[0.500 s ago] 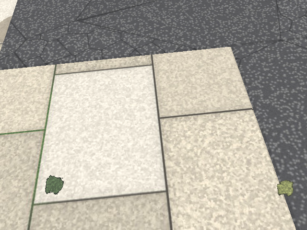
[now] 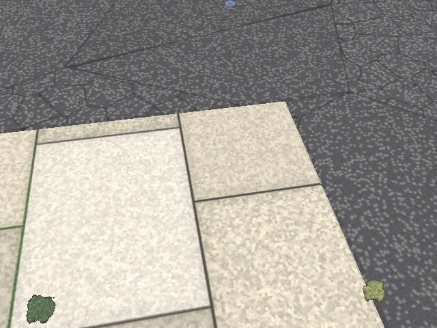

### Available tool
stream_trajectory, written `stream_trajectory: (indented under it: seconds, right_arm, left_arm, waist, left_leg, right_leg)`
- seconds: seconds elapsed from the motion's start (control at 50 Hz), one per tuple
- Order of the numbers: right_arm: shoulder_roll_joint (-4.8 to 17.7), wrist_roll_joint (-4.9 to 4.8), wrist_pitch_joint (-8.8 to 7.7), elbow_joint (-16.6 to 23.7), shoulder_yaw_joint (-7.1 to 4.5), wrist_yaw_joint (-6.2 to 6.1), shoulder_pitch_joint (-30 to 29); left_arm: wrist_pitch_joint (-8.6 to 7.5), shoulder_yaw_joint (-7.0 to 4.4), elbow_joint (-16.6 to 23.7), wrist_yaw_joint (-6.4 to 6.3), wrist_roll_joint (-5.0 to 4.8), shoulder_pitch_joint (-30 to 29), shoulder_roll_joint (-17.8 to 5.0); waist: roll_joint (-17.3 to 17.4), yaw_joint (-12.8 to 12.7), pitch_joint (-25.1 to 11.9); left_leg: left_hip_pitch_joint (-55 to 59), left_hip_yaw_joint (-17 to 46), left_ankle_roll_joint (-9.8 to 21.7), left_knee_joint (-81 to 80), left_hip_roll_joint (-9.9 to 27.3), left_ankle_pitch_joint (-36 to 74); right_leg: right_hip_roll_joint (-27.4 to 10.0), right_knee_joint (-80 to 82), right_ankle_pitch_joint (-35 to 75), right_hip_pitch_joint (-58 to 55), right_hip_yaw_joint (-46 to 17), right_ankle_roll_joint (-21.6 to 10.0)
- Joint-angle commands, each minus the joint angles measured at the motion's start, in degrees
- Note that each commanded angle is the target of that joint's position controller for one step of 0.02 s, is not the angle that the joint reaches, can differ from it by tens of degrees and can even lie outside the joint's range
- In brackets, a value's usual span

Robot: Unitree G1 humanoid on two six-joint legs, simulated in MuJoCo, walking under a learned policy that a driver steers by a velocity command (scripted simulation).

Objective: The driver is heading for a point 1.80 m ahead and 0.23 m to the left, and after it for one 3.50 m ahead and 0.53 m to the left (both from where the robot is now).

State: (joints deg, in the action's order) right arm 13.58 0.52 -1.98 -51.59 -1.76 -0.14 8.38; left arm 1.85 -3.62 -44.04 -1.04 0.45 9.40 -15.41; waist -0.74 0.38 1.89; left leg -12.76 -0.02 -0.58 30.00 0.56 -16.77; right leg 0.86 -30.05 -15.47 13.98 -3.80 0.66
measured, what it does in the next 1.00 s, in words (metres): stands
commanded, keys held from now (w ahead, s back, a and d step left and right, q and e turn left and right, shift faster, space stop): no key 1.00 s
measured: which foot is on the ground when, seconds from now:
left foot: down 0.00-1.00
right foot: down 0.00-1.00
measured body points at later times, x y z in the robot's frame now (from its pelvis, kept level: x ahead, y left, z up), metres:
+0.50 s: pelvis +0.00 -0.01 +0.00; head +0.01 -0.01 +0.45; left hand +0.09 +0.25 -0.13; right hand +0.06 -0.27 -0.14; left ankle -0.01 +0.12 -0.73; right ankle +0.01 -0.13 -0.73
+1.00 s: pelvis +0.00 +0.00 +0.00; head +0.01 +0.00 +0.45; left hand +0.04 +0.25 -0.15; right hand +0.02 -0.25 -0.15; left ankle -0.01 +0.12 -0.73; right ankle +0.01 -0.13 -0.73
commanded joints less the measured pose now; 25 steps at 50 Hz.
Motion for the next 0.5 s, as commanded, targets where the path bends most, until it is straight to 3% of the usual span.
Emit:
stream_trajectory:
  seconds: [0.02,0.1,0.2,0.5]
  right_arm:
    - [7.4,-0.22,-0.09,2.4,-1.48,-0.39,-0.9]
    - [7.3,-0.07,0.73,1.5,-1.39,-0.75,-0.5]
    - [7.1,-0.10,0.98,-0.3,-1.32,-0.92,-0.5]
    - [6.6,-0.24,0.96,-5.7,-0.96,-1.71,2.5]
  left_arm:
    - [-1.11,-1.17,2.6,0.19,0.30,-1.0,-5.3]
    - [-1.95,-0.99,0.9,0.02,0.19,-0.6,-5.2]
    - [-2.41,-0.70,-1.3,-0.37,0.09,0.0,-5.1]
    - [-2.49,0.08,-8.3,-0.75,-0.20,0.9,-3.8]
  waist:
    - [-0.2,0.4,-3.5]
    - [-1.6,0.8,-2.7]
    - [-0.7,0.6,-1.8]
    - [0.4,0.3,-0.8]
  left_leg:
    - [-0.1,2.4,1.5,-4.0,2.9,7.9]
    - [0.7,2.0,1.4,-3.6,2.5,7.1]
    - [0.7,1.8,0.9,-4.1,2.2,6.5]
    - [0.1,1.3,0.4,-5.6,1.5,5.6]
  right_leg:
    - [-3.1,3.2,13.1,-2.5,-3.1,-2.6]
    - [-3.2,4.1,11.2,-1.2,-3.4,-2.4]
    - [-3.1,4.5,9.5,-1.1,-3.3,-2.3]
    - [-2.0,5.2,8.4,-2.1,-1.7,-2.2]
Next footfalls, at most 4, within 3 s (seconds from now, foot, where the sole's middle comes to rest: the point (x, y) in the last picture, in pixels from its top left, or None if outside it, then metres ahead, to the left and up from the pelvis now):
2.02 left None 0.43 0.12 -0.77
2.58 right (258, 252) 0.75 -0.12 -0.77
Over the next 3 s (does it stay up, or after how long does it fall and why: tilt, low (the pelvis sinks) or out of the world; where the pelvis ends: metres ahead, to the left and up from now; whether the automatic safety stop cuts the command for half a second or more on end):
stays up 0.80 -0.02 0.01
